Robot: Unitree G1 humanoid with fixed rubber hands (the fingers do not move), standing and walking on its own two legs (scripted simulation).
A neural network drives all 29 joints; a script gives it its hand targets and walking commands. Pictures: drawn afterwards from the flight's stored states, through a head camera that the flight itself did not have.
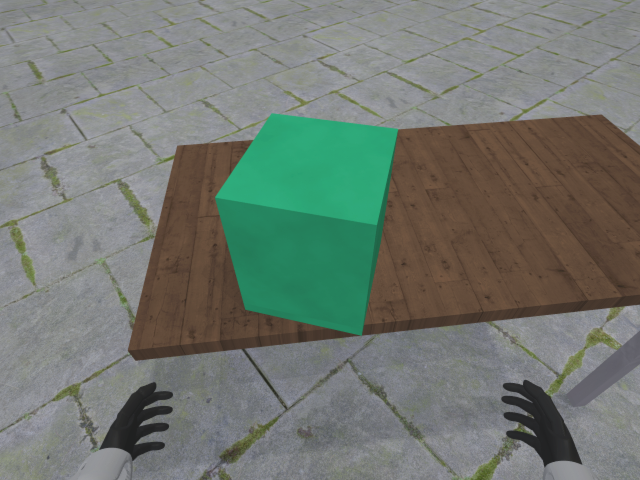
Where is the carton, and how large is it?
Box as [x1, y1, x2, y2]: [215, 113, 397, 335]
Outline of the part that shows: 272,113 215,197 245,309 361,335 380,243 397,129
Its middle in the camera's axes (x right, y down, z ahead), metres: +0.00 -0.02 +0.62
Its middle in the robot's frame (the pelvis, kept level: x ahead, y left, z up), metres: +0.47 +0.05 +0.04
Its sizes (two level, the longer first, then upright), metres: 0.210 0.200 0.250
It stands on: a table, 0.69 m high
